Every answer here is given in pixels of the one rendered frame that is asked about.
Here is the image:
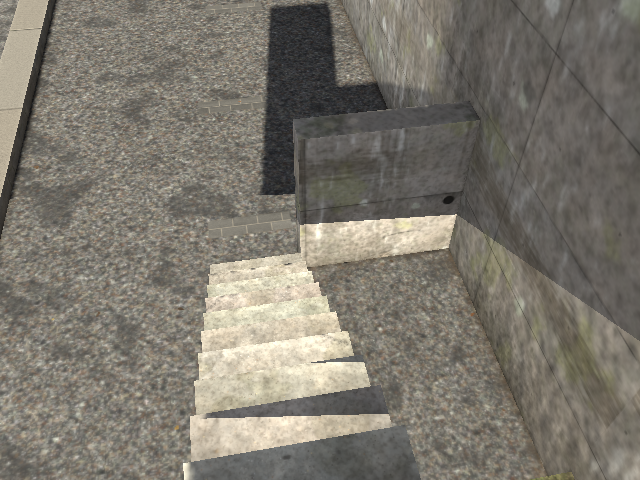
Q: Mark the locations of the stairs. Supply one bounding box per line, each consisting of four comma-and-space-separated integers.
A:
183, 253, 421, 480

